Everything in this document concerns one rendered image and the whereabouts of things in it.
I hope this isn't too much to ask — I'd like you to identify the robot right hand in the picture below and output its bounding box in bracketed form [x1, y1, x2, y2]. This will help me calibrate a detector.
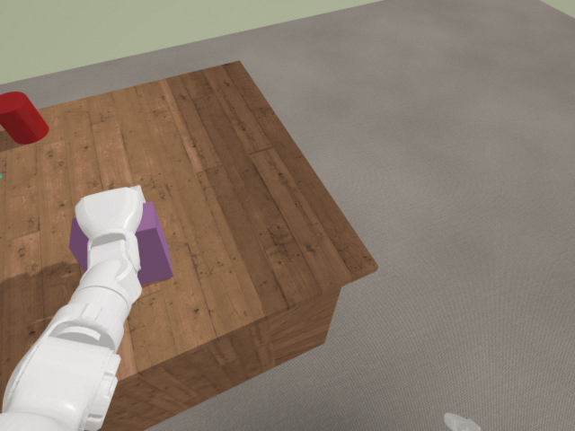
[444, 413, 481, 431]

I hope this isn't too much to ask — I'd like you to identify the robot left forearm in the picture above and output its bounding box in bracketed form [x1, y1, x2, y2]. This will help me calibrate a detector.
[2, 228, 142, 413]

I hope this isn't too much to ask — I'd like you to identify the sponge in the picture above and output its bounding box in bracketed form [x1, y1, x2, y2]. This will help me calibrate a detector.
[69, 201, 173, 285]

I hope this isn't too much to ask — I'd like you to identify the robot left hand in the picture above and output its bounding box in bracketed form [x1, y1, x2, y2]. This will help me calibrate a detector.
[75, 185, 146, 270]

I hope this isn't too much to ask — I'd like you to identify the robot left upper arm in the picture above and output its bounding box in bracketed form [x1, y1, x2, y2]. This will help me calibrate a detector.
[0, 337, 121, 431]

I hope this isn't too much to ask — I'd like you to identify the table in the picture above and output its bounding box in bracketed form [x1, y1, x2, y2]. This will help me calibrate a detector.
[0, 60, 378, 431]

